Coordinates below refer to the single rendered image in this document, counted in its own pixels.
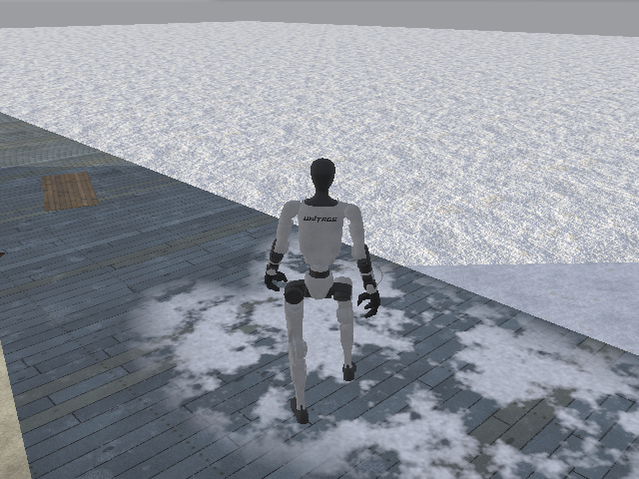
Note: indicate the left robot hand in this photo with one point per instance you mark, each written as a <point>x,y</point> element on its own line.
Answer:
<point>279,276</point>

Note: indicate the left robot upper arm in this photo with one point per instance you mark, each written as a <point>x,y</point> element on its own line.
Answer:
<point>289,211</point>

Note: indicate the right robot shin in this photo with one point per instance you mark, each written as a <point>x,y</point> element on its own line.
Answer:
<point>346,338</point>

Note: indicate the right robot upper arm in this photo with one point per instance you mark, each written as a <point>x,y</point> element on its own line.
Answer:
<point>353,213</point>

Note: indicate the robot left thigh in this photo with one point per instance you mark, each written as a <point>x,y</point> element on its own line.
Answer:
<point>294,310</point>

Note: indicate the right robot hand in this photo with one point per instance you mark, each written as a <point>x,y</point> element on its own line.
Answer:
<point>373,304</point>

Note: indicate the robot left forearm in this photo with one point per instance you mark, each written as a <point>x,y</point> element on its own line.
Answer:
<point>274,260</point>

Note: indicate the robot right forearm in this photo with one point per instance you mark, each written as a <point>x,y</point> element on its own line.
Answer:
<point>366,273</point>

